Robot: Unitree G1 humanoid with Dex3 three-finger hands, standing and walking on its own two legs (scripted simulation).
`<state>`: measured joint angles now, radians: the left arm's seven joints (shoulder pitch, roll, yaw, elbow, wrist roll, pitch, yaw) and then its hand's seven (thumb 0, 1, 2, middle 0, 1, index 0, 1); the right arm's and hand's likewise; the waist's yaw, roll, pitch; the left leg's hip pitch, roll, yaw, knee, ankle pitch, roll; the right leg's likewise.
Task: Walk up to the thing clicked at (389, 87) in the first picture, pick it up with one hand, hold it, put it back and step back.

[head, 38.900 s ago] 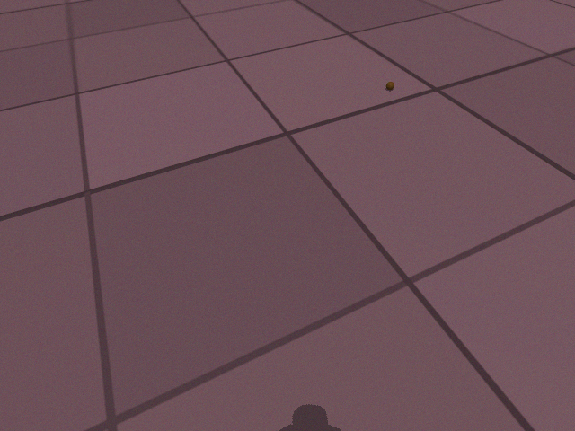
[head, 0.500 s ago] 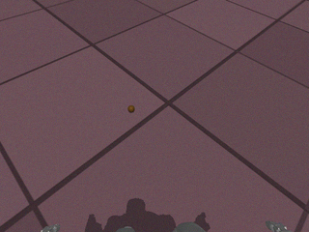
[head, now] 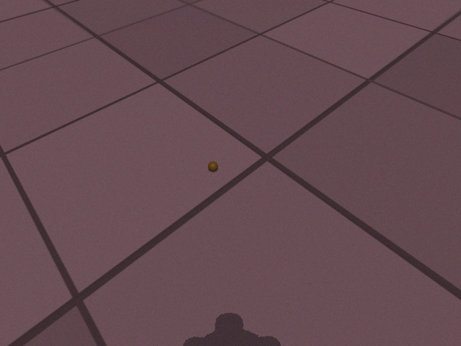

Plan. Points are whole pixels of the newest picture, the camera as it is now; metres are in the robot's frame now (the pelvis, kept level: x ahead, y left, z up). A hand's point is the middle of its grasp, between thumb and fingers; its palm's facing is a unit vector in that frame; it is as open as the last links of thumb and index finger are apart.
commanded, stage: step back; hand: left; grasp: from above
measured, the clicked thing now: (212, 166) +1.12 +0.20 -0.73
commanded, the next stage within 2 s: stand in 0.54 s
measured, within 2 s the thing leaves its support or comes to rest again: neither
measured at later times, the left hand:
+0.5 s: hand out of the picture +0.15 +0.24 -0.13, palm faces +0.03 -0.92 -0.38, open 7.4 cm
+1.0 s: hand out of the picture +0.14 +0.26 -0.14, palm faces +0.02 -0.95 -0.32, open 7.4 cm
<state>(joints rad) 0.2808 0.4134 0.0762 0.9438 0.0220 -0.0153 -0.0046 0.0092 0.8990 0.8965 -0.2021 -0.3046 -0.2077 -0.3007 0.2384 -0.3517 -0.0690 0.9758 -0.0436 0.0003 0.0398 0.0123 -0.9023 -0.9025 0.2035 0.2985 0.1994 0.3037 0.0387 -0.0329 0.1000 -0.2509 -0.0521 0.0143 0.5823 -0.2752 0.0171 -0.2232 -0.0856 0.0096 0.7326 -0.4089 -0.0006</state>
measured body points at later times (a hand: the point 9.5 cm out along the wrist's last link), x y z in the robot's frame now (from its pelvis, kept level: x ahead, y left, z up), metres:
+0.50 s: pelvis +0.04 -0.02 +0.00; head +0.07 -0.04 +0.45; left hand +0.14 +0.29 -0.10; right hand +0.12 -0.32 -0.14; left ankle +0.02 +0.14 -0.70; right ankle +0.08 -0.13 -0.72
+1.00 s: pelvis +0.06 +0.01 +0.02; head +0.06 +0.02 +0.47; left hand +0.14 +0.31 -0.11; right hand +0.17 -0.29 -0.10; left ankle +0.03 +0.14 -0.72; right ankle +0.08 -0.13 -0.72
